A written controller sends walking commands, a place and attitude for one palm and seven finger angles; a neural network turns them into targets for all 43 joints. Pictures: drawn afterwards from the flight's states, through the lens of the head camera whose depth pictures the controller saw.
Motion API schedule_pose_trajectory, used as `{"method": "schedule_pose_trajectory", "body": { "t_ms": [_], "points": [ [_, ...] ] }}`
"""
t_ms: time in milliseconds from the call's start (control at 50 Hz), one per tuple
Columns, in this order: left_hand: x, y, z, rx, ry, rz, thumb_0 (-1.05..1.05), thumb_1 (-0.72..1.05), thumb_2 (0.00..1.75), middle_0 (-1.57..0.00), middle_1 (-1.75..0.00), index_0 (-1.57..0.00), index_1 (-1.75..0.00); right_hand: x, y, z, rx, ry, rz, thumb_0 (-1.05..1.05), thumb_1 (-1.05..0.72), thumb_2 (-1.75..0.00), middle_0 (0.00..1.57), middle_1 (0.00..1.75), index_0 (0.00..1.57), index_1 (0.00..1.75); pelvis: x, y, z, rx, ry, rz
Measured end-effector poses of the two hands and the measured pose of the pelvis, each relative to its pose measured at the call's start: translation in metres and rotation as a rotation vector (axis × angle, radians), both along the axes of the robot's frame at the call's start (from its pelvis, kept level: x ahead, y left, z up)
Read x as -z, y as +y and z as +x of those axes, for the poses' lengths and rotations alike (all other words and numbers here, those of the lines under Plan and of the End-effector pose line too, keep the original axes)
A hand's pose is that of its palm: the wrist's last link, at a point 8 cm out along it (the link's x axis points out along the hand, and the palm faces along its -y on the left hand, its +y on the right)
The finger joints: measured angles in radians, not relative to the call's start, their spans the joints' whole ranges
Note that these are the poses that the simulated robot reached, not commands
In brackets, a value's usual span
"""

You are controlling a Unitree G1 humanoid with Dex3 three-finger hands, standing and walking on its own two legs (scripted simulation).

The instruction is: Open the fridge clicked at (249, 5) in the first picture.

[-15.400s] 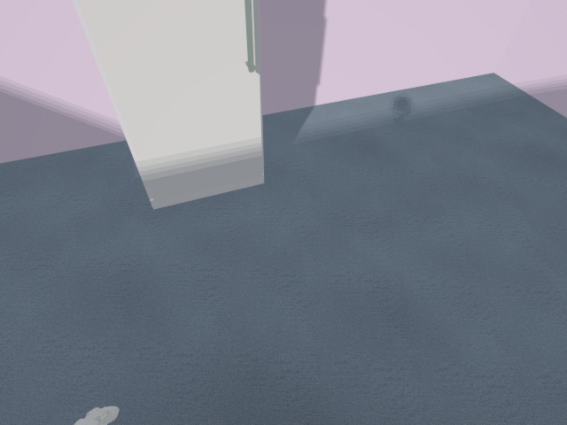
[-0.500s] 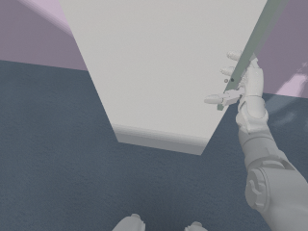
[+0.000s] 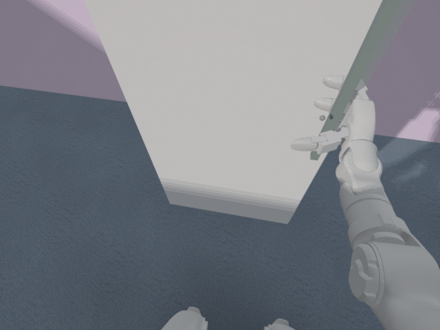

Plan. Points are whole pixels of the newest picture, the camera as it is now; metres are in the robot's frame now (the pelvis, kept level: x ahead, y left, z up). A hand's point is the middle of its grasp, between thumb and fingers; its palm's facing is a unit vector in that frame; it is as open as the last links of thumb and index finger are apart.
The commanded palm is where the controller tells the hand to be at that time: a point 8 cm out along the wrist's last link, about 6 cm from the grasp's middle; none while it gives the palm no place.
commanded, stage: grip the handle and tug to test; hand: right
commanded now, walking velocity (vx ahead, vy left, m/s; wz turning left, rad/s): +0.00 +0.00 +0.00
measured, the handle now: (345, 84) +0.54 -0.12 +0.14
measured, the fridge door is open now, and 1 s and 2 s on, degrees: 0 0 5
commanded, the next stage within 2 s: pull the door a little, standing still in 1.36 s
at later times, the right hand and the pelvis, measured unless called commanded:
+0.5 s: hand (323, 118) +0.49 -0.09 +0.10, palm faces +0.01 +1.00 +0.00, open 7.6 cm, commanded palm +0.46 -0.14 +0.10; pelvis +0.01 +0.00 +0.00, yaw +0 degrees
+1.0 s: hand (324, 117) +0.49 -0.10 +0.10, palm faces +0.00 +1.00 +0.00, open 5.1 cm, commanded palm +0.46 -0.14 +0.10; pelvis +0.00 +0.00 +0.00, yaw -1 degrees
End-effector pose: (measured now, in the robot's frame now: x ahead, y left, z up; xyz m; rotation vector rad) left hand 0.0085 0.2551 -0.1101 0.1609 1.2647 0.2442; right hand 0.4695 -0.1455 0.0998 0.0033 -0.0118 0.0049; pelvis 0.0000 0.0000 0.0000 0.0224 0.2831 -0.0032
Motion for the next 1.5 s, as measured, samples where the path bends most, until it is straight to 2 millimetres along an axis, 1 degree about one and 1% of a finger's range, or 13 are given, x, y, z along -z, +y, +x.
{"method": "schedule_pose_trajectory", "body": {
  "t_ms": [80, 180, 320, 600, 700, 860, 1040, 1220, 1340, 1500],
  "points": [
    [-0.001, 0.0, 0.002, -0.001, -0.005, 0.004, 0.01, 0.91, 0.9, -0.2, -0.3, -0.2, -0.3, 0.001, 0.0, 0.0, -0.002, 0.004, -0.002, -0.02, 0.43, -0.32, 0.3, 1.21, 0.3, 1.21, 0.0, 0.0, 0.0, 0.001, -0.002, 0.001],
    [0.0, 0.0, 0.003, -0.002, -0.009, 0.001, 0.01, 0.91, 0.9, -0.2, -0.3, -0.2, -0.3, 0.0, 0.0, -0.001, 0.006, 0.001, -0.001, -0.02, 0.29, -0.39, 0.31, 1.24, 0.31, 1.23, 0.0, -0.001, 0.001, 0.0, -0.001, 0.001],
    [0.001, -0.001, 0.006, 0.0, -0.009, -0.008, 0.01, 0.91, 0.9, -0.2, -0.3, -0.2, -0.3, -0.001, -0.001, -0.002, 0.012, 0.0, -0.005, -0.01, 0.0, -0.51, 0.34, 1.28, 0.33, 1.27, -0.001, 0.0, 0.003, 0.0, -0.005, -0.001],
    [0.001, 0.003, 0.014, 0.016, -0.01, -0.011, 0.01, 0.91, 0.9, -0.2, -0.3, -0.2, -0.3, -0.002, -0.002, -0.003, 0.019, -0.001, -0.007, 0.0, -0.64, -0.78, 0.4, 1.37, 0.38, 1.36, -0.002, 0.004, 0.006, 0.009, -0.007, -0.002],
    [0.001, 0.006, 0.016, 0.022, -0.009, -0.003, 0.01, 0.91, 0.9, -0.2, -0.3, -0.2, -0.3, -0.002, -0.003, -0.002, 0.015, 0.0, -0.009, 0.01, -0.79, -0.85, 0.42, 1.39, 0.41, 1.39, -0.001, 0.005, 0.005, 0.013, -0.003, -0.001],
    [0.0, 0.007, 0.014, 0.019, -0.013, 0.004, 0.01, 0.91, 0.9, -0.2, -0.3, -0.2, -0.3, -0.002, -0.003, -0.001, 0.01, 0.002, -0.006, 0.01, -0.79, -0.84, 0.43, 1.4, 0.41, 1.4, -0.001, 0.005, 0.003, 0.012, -0.002, -0.001],
    [0.0, 0.005, 0.007, 0.012, -0.004, 0.003, 0.01, 0.91, 0.9, -0.2, -0.3, -0.2, -0.3, -0.002, -0.004, -0.001, 0.004, 0.003, -0.004, 0.01, -0.79, -0.84, 0.43, 1.4, 0.42, 1.4, -0.001, 0.004, 0.001, 0.01, -0.002, 0.0],
    [-0.003, 0.0, 0.006, -0.013, -0.015, -0.007, 0.01, 0.91, 0.9, -0.2, -0.3, -0.2, -0.3, -0.002, -0.004, -0.002, -0.002, 0.002, 0.011, 0.01, -0.8, -0.82, 0.4, 1.4, 0.41, 1.4, -0.003, 0.001, 0.005, -0.009, -0.006, -0.002],
    [-0.007, -0.002, 0.017, -0.026, -0.043, -0.017, 0.01, 0.91, 0.9, -0.2, -0.3, -0.2, -0.3, -0.001, -0.004, -0.006, -0.001, -0.007, 0.017, 0.01, -0.8, -0.8, 0.37, 1.4, 0.39, 1.4, -0.006, -0.001, 0.013, -0.022, -0.01, -0.004],
    [-0.011, -0.004, 0.045, -0.011, -0.09, -0.024, 0.01, 0.91, 0.9, -0.2, -0.3, -0.2, -0.3, -0.002, -0.005, -0.01, -0.004, -0.005, 0.015, 0.02, -0.8, -0.8, 0.33, 1.4, 0.35, 1.38, -0.01, -0.003, 0.027, -0.023, -0.021, -0.005]
  ]
}}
